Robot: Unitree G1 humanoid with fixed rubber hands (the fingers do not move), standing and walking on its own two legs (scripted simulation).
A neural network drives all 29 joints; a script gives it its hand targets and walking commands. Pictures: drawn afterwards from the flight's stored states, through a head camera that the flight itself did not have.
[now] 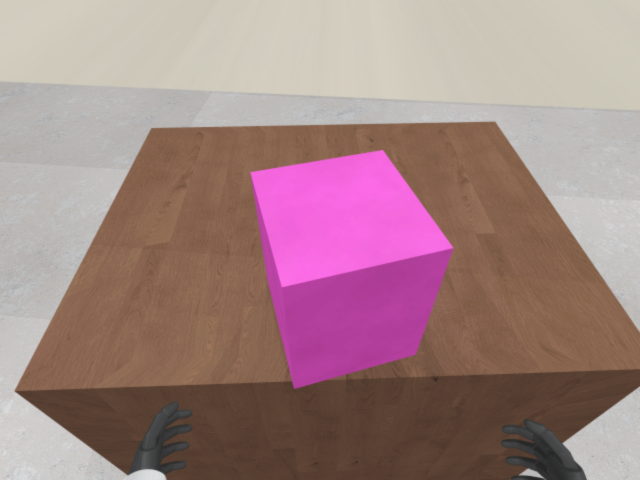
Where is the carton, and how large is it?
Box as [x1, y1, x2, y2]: [250, 150, 452, 388]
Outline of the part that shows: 382,150 250,172 269,288 294,388 412,355 416,352 449,259 452,247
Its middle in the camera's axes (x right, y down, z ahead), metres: +0.03 +0.04 +0.59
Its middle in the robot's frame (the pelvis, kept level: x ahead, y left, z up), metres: +0.42 +0.02 +0.02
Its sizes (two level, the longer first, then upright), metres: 0.210 0.200 0.250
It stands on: a pedestal, 0.68 m high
